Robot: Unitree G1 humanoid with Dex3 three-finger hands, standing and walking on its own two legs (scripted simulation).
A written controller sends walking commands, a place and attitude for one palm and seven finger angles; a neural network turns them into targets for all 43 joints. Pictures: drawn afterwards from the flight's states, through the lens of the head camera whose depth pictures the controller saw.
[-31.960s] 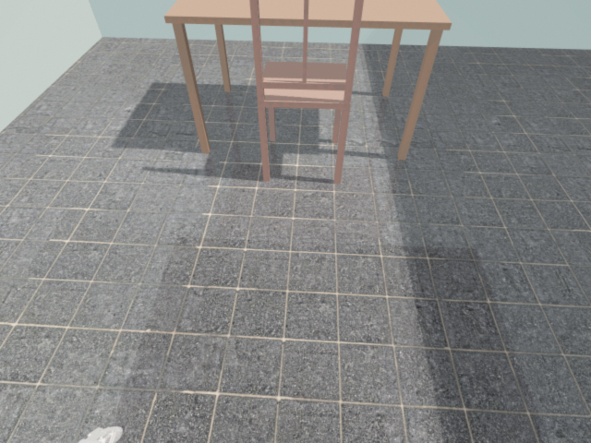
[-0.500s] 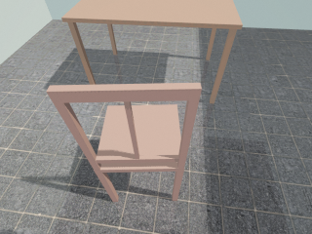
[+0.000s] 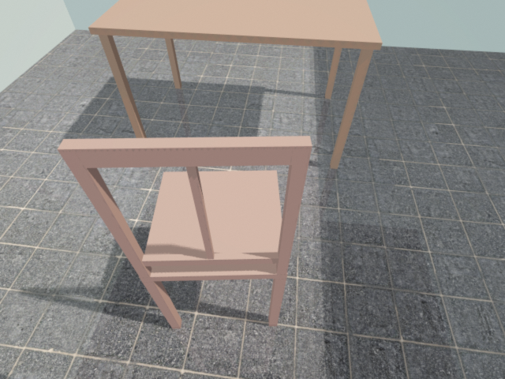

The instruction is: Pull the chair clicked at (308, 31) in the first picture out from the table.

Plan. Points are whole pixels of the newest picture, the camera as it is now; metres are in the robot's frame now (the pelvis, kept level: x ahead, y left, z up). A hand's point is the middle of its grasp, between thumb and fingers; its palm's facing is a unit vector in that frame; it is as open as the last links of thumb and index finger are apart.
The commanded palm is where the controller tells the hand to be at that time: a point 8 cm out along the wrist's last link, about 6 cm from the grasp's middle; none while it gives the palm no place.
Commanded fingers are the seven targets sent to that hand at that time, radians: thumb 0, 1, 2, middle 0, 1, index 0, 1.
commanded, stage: look to check the result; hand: left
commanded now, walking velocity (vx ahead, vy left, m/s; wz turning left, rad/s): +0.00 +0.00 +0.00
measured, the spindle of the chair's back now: (202, 218) +0.43 +0.14 -0.06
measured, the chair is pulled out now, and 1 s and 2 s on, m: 0.70 0.70 0.70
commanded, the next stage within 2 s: stand and wait in 0.68 s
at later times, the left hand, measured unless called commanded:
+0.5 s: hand out of the picture -0.02 +0.17 -0.17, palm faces +0.06 -0.98 -0.16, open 7.4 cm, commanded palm none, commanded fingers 0.00 0.90 0.90 -0.20 -0.30 -0.20 -0.30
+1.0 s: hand out of the picture -0.01 +0.16 -0.17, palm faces +0.06 -0.98 -0.17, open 7.4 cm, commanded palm none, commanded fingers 0.00 0.90 0.90 -0.20 -0.30 -0.20 -0.30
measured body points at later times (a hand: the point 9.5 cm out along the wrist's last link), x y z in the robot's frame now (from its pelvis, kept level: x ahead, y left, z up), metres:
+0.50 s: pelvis +0.00 +0.01 +0.00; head +0.01 +0.01 +0.45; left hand -0.02 +0.22 -0.16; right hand -0.02 -0.20 -0.16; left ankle +0.05 +0.15 -0.74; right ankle -0.02 -0.08 -0.74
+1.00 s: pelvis +0.01 +0.00 +0.00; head +0.02 +0.00 +0.45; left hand -0.02 +0.21 -0.16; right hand -0.01 -0.20 -0.16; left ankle +0.05 +0.15 -0.74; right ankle -0.02 -0.08 -0.74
